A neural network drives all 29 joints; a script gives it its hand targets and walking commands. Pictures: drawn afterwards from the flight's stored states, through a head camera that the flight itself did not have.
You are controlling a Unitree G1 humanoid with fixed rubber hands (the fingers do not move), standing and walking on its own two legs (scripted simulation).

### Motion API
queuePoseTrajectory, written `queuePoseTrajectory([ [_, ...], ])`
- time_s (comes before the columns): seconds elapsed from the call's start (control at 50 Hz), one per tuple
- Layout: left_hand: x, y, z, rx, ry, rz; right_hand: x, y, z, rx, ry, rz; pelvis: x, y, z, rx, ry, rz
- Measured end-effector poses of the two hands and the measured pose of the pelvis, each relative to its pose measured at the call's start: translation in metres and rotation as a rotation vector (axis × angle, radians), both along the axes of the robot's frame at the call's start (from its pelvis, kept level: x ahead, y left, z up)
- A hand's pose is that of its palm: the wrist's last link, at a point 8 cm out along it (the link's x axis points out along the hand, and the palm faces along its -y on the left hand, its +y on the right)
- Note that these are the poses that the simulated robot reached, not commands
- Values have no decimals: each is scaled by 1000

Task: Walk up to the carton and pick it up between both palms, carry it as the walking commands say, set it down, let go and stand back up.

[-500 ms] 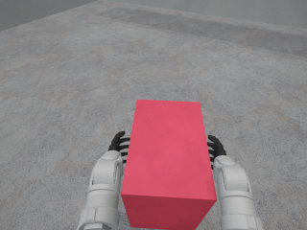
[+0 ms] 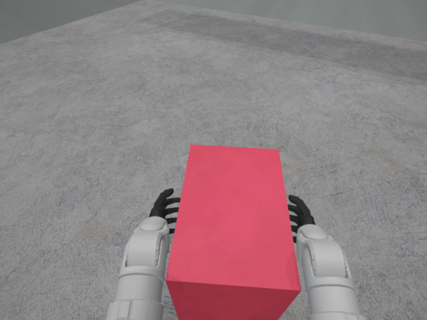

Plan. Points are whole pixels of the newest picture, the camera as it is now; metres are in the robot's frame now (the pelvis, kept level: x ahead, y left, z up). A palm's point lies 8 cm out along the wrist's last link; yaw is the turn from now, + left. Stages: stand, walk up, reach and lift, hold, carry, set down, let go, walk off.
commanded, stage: hold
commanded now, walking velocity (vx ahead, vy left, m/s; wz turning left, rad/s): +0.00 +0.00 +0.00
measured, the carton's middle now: (229, 236) +0.30 +0.00 -0.03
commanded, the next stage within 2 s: carry in 0.22 s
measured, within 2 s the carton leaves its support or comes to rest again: neither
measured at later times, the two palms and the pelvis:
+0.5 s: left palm (159, 210) +0.29 +0.13 +0.08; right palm (310, 220) +0.28 -0.15 +0.06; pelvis -0.03 -0.01 -0.03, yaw -3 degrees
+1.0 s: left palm (148, 240) +0.23 +0.14 +0.08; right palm (316, 249) +0.22 -0.14 +0.07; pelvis -0.04 +0.00 -0.02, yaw -2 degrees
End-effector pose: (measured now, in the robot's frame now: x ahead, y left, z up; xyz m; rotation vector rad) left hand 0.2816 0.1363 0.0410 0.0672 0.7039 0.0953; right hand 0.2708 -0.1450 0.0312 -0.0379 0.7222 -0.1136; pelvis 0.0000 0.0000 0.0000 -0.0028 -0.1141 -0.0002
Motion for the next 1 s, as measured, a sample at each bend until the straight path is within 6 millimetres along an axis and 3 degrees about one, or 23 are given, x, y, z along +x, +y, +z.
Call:
queuePoseTrajectory([
  [0.2, -2, -1, 3, -8, -15, -3, -2, -1, 5, -1, -16, -8, -5, 0, -2, -2, -8, -4],
  [0.3, 0, 2, 6, -29, -40, 25, 2, 2, 8, 21, -39, -20, -10, 2, -10, 2, 72, -22],
  [0.5, 9, -6, 36, -17, -44, 30, 7, -4, 32, 7, -41, -25, -35, -5, -25, -3, 139, -44],
  [0.7, -15, -24, 40, -45, 30, 2, -30, -21, 41, 78, 29, -144, -40, 4, -21, 21, 156, -47],
  [0.84, -35, -13, 39, -73, 46, 35, -49, -10, 41, 84, 45, -143, -40, 4, -19, 12, 156, -43],
  [1.0, -53, 1, 36, -63, 62, 73, -52, 3, 38, 63, 64, -77, -43, 4, -18, 9, 149, -37],
])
